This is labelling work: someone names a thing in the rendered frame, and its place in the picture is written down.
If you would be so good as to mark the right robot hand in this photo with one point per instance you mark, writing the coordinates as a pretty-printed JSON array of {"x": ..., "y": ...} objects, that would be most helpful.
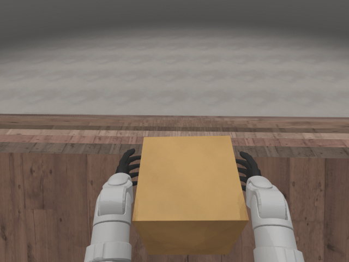
[{"x": 251, "y": 168}]

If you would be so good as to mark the left robot hand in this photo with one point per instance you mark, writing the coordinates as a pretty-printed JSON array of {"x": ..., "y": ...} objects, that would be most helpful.
[{"x": 124, "y": 166}]

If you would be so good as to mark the right robot forearm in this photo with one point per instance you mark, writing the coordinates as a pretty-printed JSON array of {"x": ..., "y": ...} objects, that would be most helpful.
[{"x": 271, "y": 223}]

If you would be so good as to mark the left robot forearm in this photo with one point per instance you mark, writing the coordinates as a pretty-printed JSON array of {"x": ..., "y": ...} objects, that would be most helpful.
[{"x": 112, "y": 221}]

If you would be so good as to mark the carton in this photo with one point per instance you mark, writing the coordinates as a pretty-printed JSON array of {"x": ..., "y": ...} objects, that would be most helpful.
[{"x": 189, "y": 199}]

